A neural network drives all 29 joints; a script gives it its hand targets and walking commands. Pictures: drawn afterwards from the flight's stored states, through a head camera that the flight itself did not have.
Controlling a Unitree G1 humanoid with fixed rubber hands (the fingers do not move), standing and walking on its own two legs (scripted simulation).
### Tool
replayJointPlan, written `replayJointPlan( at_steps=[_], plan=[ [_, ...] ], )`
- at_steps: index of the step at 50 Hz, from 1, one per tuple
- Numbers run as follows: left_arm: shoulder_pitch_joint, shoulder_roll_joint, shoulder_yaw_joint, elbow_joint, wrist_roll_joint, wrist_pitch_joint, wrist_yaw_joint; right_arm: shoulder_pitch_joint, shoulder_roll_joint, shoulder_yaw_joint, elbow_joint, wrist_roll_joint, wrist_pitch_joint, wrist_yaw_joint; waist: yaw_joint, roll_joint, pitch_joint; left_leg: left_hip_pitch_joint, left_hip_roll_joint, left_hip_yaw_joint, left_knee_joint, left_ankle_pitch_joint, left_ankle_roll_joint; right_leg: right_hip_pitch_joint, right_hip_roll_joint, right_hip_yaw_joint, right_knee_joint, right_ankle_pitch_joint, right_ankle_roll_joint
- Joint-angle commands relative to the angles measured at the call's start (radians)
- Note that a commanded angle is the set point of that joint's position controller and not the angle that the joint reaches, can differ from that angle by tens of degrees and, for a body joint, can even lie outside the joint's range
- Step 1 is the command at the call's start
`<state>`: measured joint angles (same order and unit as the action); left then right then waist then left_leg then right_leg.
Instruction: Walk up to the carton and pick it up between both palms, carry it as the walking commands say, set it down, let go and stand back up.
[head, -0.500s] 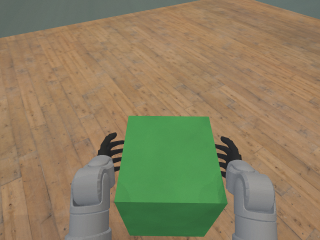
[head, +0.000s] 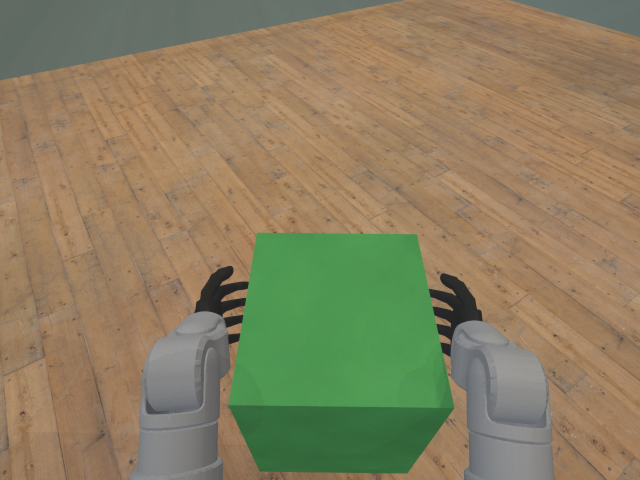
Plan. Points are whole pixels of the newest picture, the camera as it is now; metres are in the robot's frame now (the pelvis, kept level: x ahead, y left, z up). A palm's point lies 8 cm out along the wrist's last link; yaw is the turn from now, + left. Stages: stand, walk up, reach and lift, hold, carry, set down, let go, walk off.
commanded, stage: carry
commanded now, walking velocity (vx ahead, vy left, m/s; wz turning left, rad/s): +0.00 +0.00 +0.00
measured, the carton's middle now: (335, 357) +0.28 +0.00 +0.01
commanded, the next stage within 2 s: none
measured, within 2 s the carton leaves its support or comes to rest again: neither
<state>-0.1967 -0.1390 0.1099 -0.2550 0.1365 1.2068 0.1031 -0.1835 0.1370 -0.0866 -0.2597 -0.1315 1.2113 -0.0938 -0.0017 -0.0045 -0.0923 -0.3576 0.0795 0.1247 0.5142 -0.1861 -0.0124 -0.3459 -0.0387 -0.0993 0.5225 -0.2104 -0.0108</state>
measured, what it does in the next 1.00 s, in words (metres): stands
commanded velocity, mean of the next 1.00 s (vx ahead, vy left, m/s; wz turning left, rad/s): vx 0.00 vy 0.00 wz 0.00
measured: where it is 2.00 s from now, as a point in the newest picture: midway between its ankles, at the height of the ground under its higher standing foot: outside the picture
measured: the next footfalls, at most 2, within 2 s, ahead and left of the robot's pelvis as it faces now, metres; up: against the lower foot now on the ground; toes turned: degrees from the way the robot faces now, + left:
none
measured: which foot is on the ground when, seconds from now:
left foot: down 0.00-1.00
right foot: down 0.00-1.00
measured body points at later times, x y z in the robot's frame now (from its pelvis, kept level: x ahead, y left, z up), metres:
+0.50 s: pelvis +0.01 -0.01 +0.00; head -0.01 -0.01 +0.45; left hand +0.29 +0.14 +0.08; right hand +0.29 -0.15 +0.07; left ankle +0.05 +0.13 -0.73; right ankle +0.04 -0.11 -0.73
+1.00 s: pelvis +0.01 -0.01 +0.00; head +0.00 -0.01 +0.45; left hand +0.30 +0.14 +0.07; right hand +0.30 -0.16 +0.06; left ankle +0.05 +0.13 -0.73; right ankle +0.04 -0.11 -0.73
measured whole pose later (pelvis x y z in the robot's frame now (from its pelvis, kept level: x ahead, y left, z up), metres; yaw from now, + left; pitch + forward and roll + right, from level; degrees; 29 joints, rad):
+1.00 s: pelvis +0.01 -0.01 +0.00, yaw +0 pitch +2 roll +0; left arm -0.19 -0.14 0.11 -0.16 0.15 1.10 0.09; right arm -0.18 0.14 -0.09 -0.17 -0.14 1.11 -0.09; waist -0.01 0.01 -0.09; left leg -0.34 0.09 0.10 0.51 -0.20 -0.03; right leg -0.33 -0.03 -0.11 0.53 -0.24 -0.02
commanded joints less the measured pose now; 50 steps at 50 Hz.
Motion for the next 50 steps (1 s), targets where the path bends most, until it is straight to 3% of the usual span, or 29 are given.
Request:
replayJointPlan(
  at_steps=[1, 50],
  plan=[
    [-0.466, -0.919, -0.661, -0.082, -0.409, -0.016, -0.265, -0.479, 0.911, 0.645, -0.082, 0.397, -0.023, 0.25, -0.001, 0.01, -0.243, 0.104, 0.082, -0.103, -0.082, 0.011, -0.016, 0.076, -0.103, 0.115, -0.098, 0.041, -0.011],
    [-0.431, -0.87, -0.587, 0.002, -0.325, -0.14, -0.253, -0.456, 0.865, 0.58, -0.008, 0.33, -0.141, 0.241, -0.007, 0.008, -0.252, 0.114, 0.081, -0.093, -0.065, 0.063, -0.011, 0.106, -0.106, 0.101, -0.095, 0.093, -0.021]
  ],
)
